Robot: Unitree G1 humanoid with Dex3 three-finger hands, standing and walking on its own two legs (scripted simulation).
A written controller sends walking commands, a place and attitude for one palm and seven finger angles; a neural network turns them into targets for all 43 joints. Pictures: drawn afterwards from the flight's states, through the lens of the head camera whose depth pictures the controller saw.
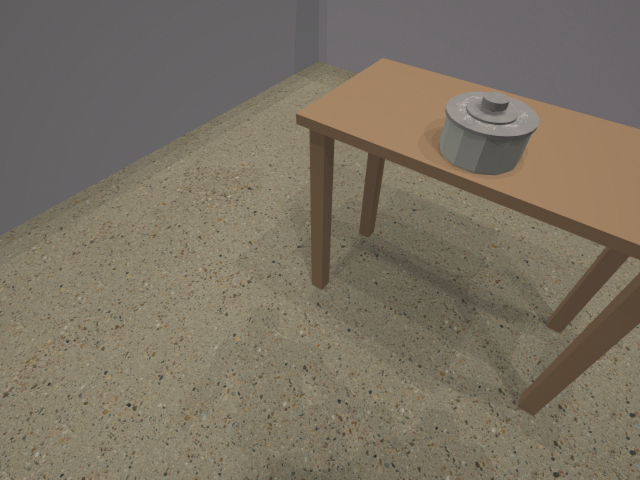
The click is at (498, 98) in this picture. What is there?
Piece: lid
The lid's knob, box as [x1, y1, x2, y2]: [481, 92, 509, 111]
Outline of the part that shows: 484,94 481,104 484,107 498,111 506,108 509,101 509,98 506,95 498,92 487,92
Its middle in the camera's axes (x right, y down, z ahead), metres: +0.37 -0.29 +0.81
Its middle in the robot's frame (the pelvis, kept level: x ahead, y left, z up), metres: +0.82 -0.32 +0.09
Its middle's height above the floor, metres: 0.87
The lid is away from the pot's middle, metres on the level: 0.00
